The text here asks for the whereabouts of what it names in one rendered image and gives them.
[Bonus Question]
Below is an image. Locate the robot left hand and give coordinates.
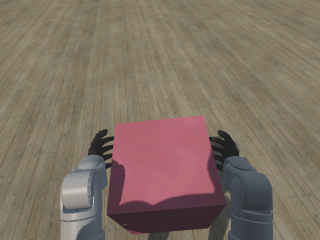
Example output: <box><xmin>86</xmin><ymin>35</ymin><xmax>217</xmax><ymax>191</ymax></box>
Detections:
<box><xmin>87</xmin><ymin>129</ymin><xmax>114</xmax><ymax>169</ymax></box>

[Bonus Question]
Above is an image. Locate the robot left forearm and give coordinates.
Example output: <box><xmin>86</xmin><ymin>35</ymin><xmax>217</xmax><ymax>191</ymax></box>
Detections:
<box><xmin>60</xmin><ymin>154</ymin><xmax>108</xmax><ymax>240</ymax></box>

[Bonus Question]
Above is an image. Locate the robot right hand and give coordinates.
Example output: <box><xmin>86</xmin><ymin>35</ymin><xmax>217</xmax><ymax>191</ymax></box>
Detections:
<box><xmin>209</xmin><ymin>130</ymin><xmax>239</xmax><ymax>172</ymax></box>

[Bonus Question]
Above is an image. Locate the carton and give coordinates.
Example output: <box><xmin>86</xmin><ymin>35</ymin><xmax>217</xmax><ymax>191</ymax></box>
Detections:
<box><xmin>106</xmin><ymin>115</ymin><xmax>227</xmax><ymax>235</ymax></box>

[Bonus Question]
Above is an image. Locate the robot right forearm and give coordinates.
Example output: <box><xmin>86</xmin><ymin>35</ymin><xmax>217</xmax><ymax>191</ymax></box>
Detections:
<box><xmin>222</xmin><ymin>156</ymin><xmax>273</xmax><ymax>240</ymax></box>

